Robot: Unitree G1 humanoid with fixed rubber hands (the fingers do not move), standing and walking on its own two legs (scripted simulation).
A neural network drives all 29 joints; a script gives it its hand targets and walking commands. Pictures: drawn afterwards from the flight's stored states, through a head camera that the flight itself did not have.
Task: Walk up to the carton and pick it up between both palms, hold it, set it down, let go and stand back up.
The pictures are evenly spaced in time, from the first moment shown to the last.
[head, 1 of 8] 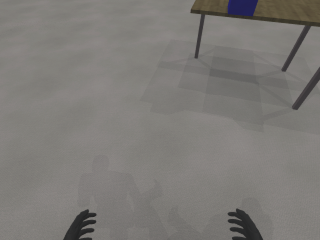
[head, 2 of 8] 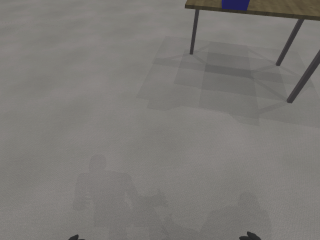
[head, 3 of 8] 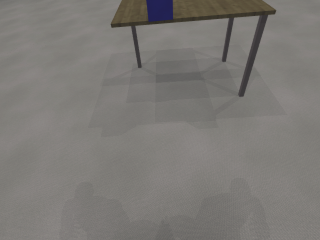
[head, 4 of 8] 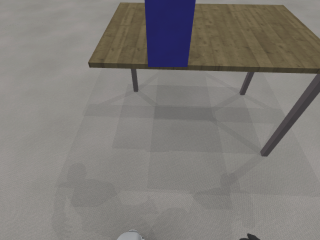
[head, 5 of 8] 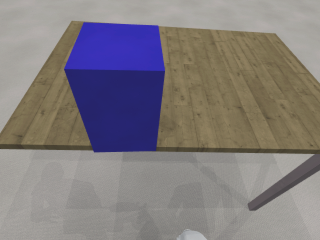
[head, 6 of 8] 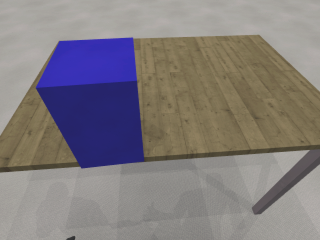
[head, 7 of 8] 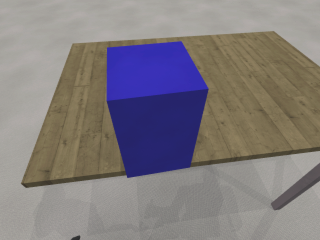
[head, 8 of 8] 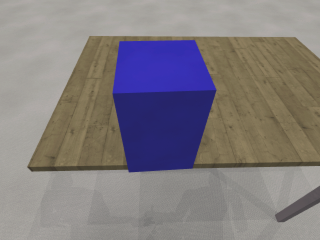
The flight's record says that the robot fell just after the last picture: no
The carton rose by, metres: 0.00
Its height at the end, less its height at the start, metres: +0.00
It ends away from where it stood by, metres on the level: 0.00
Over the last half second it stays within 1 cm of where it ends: yes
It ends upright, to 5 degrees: yes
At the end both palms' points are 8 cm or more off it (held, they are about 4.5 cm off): yes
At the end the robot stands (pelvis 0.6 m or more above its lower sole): yes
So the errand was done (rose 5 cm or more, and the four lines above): no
